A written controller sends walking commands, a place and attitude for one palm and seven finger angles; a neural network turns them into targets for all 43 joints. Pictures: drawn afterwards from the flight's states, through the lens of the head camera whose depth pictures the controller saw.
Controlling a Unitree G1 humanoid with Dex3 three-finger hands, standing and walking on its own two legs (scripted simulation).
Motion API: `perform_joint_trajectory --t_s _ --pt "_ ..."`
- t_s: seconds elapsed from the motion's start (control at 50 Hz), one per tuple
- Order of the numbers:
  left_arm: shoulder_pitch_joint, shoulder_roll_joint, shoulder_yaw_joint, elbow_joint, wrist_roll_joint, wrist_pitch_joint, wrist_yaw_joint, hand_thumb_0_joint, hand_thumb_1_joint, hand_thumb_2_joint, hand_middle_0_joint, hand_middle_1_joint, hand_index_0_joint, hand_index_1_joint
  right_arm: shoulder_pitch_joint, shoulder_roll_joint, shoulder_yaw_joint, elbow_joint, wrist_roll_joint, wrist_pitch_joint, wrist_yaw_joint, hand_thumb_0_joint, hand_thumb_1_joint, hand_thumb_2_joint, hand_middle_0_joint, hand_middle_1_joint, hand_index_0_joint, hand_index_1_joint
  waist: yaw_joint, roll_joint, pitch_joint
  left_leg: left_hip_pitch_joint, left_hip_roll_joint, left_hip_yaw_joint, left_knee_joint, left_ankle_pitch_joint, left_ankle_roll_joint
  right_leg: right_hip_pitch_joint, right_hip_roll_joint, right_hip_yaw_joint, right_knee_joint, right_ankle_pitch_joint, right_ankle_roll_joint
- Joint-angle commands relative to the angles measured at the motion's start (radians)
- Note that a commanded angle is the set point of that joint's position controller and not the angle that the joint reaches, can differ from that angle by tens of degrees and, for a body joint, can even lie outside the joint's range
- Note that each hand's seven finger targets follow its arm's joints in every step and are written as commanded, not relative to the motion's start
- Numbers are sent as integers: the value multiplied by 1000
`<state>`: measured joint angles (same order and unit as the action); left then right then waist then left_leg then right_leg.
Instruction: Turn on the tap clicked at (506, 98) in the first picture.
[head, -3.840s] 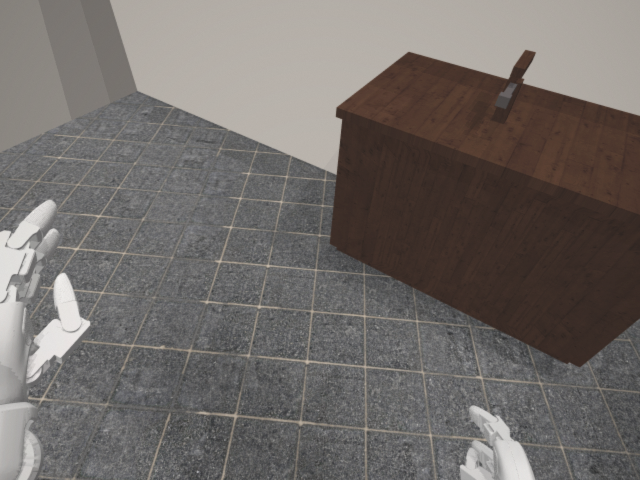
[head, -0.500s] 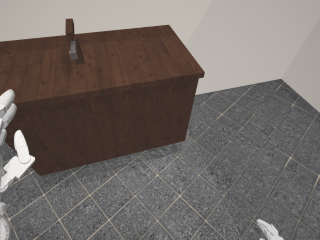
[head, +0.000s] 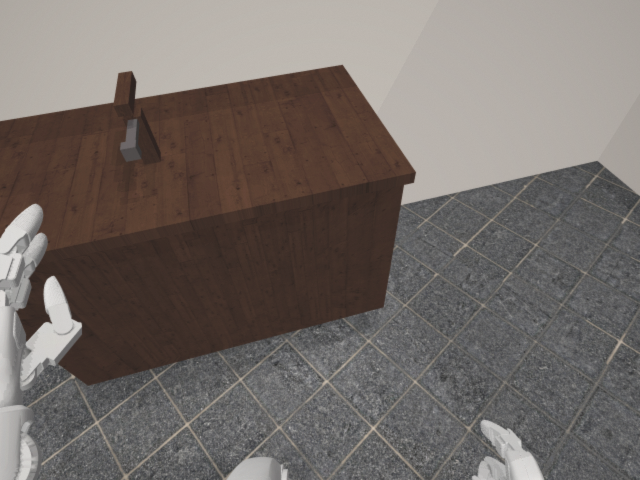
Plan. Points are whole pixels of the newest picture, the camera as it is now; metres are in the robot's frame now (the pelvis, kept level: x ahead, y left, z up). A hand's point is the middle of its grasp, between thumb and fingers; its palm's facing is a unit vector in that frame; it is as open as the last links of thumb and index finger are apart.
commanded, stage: take the last steps up to it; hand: left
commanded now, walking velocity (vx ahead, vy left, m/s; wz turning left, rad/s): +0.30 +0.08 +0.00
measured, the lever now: (131, 150) +0.65 +0.41 +0.04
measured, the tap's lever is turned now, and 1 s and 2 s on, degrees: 0 0 0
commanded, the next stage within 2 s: come to a stop and stand still in 0.80 s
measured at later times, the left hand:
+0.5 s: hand (121, 222) +0.34 +0.24 +0.18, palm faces +0.37 -0.80 -0.47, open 7.4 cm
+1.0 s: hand (127, 163) +0.43 +0.27 +0.18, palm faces +0.41 -0.82 -0.40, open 7.4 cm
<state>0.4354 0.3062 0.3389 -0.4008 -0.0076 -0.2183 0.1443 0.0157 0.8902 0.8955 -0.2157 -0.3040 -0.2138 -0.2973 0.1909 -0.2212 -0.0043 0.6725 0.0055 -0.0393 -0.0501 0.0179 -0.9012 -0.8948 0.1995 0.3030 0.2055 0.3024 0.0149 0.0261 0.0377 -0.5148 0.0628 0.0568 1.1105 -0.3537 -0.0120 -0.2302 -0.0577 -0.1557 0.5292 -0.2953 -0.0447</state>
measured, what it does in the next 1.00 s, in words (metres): walks ahead: left foot, then right foot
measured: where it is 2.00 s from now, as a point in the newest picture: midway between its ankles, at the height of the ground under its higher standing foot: outside the picture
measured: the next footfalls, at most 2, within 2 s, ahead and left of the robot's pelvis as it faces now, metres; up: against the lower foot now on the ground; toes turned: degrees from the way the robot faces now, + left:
left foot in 0.20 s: +0.16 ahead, +0.15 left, +0.00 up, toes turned +7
right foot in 0.50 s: +0.21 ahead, -0.09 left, +0.00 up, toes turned -9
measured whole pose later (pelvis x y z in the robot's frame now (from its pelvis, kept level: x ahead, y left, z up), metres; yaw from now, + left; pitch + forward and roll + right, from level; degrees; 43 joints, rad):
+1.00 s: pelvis +0.20 +0.02 +0.00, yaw -1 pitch -1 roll -1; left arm 0.42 0.41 0.39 -0.50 -0.02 -0.22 0.16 0.02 0.89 0.90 -0.22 -0.30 -0.21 -0.30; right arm 0.20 -0.17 -0.01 0.59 0.00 -0.08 -0.05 0.02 -0.90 -0.90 0.19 0.30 0.20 0.30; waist -0.01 -0.03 0.03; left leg -0.26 0.06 0.09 0.54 -0.27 0.01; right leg -0.34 -0.02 -0.08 0.81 -0.45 0.00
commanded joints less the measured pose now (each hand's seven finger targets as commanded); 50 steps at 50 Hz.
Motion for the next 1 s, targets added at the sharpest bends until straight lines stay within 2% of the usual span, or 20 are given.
perform_joint_trajectory --t_s 0.0,0.06,0.14,0.16,0.18,0.2,0.26,0.34,0.44,0.46,0.48,0.5,0.52,0.54,0.64,0.7,0.78,0.82,0.86,0.98 --pt "-92 243 124 -322 -3 -92 30 0 900 900 -200 -300 -200 -300 -95 -68 -30 -192 -9 -61 -13 0 -900 -900 200 300 200 300 -5 -138 -99 6 32 47 -287 70 6 129 -236 181 -216 352 -108" --pt "-19 256 157 -385 -11 -86 48 0 900 900 -200 -300 -200 -300 -84 -58 -41 -223 -11 -74 -16 0 -900 -900 200 300 200 300 19 -138 -141 98 -5 101 -455 67 17 189 -232 188 -166 394 -111" --pt "10 237 162 -369 -21 -80 57 0 900 900 -200 -300 -200 -300 -25 -81 -63 -227 -5 -71 -26 0 -900 -900 200 300 200 300 -24 -31 -193 359 -22 117 -665 222 26 120 -150 120 61 343 -40" --pt "-8 238 164 -385 -24 -88 57 0 900 900 -200 -300 -200 -300 -19 -101 -71 -234 0 -69 -29 0 -900 -900 200 300 200 300 -39 107 -224 499 69 -32 -707 266 82 -10 -85 74 255 256 7" --pt "-11 236 168 -381 -29 -96 56 0 900 900 -200 -300 -200 -300 -29 -117 -77 -237 1 -67 -26 0 -900 -900 200 300 200 300 -31 292 -239 643 281 -337 -719 462 192 -256 18 34 459 -186 50" --pt "-26 256 168 -344 -22 -100 52 0 900 900 -200 -300 -200 -300 -37 -104 -67 -250 2 -70 -18 0 -900 -900 200 300 200 300 -26 255 -209 611 349 -461 -770 497 253 -346 49 95 618 -359 40" --pt "-49 248 156 -300 -25 -79 27 0 900 900 -200 -300 -200 -300 -46 -96 -60 -207 6 -78 -14 0 -900 -900 200 300 200 300 -32 169 -110 481 317 -340 -775 373 260 -429 -32 145 633 -244 56" --pt "7 215 126 -362 -26 -73 17 0 900 900 -200 -300 -200 -300 -45 -96 -50 -209 9 -99 -5 0 -900 -900 200 300 200 300 -15 203 -117 315 206 -92 -779 333 189 -211 -15 56 336 -96 64" --pt "-8 253 162 -317 -17 -55 30 0 900 900 -200 -300 -200 -300 -51 -86 -35 -202 6 -110 -18 0 -900 -900 200 300 200 300 -9 130 -148 229 170 -15 -654 172 118 55 41 -23 10 28 69" --pt "-29 243 154 -295 -15 -55 31 0 900 900 -200 -300 -200 -300 -56 -77 -35 -197 8 -106 -21 0 -900 -900 200 300 200 300 -10 65 -146 173 143 5 -569 81 95 120 10 24 -52 36 56" --pt "-46 258 159 -271 -5 -54 33 0 900 900 -200 -300 -200 -300 -51 -65 -36 -194 5 -99 -22 0 -900 -900 200 300 200 300 -11 -95 -140 80 63 66 -380 -44 61 153 -108 227 -135 4 0" --pt "-64 280 174 -247 -6 -48 37 0 900 900 -200 -300 -200 -300 -58 -46 -27 -203 1 -96 -20 0 -900 -900 200 300 200 300 -13 -305 -121 -82 -46 92 -171 -197 20 189 -297 566 -241 11 -99" --pt "-116 290 187 -243 -14 -47 37 0 900 900 -200 -300 -200 -300 -80 -63 -30 -196 -7 -102 -18 0 -900 -900 200 300 200 300 1 -308 -104 -117 -27 -6 -6 -213 12 140 -385 663 -301 -52 -152" --pt "-176 271 155 -251 -15 -47 28 0 900 900 -200 -300 -200 -300 -76 -82 -45 -180 -1 -103 -8 0 -900 -900 200 300 200 300 -16 -300 -89 -128 -15 -60 79 -163 6 107 -367 664 -323 -129 -149" --pt "-93 223 122 -234 -3 -80 22 0 900 900 -200 -300 -200 -300 -89 -56 -16 -164 -3 -67 -11 0 -900 -900 200 300 200 300 -24 -132 -127 27 23 -6 -188 -13 1 101 -247 212 -188 371 -98" --pt "-45 227 126 -300 -5 -84 32 0 900 900 -200 -300 -200 -300 -89 -62 -30 -196 -11 -78 -13 0 -900 -900 200 300 200 300 6 -177 -143 129 -14 59 -408 18 14 116 -221 205 -176 334 -102" --pt "-28 248 147 -383 -14 -81 48 0 900 900 -200 -300 -200 -300 -54 -72 -46 -219 -12 -78 -22 0 -900 -900 200 300 200 300 -16 -40 -187 341 -41 75 -668 175 17 89 -143 166 -38 193 -40" --pt "-48 251 153 -408 -19 -89 48 0 900 900 -200 -300 -200 -300 -51 -115 -61 -237 2 -73 -26 0 -900 -900 200 300 200 300 -15 225 -177 463 183 -222 -726 345 120 -132 -3 83 207 -41 35" --pt "-2 258 164 -297 -11 -87 38 0 900 900 -200 -300 -200 -300 -45 -92 -53 -220 -7 -75 -23 0 -900 -900 200 300 200 300 -20 271 -110 420 310 -392 -814 363 217 -272 31 98 459 -331 41" --pt "-7 201 94 -342 -25 -52 22 0 900 900 -200 -300 -200 -300 -16 -96 -44 -210 0 -106 5 0 -900 -900 200 300 200 300 -32 196 -155 475 179 -104 -672 795 102 -133 60 54 105 -51 61"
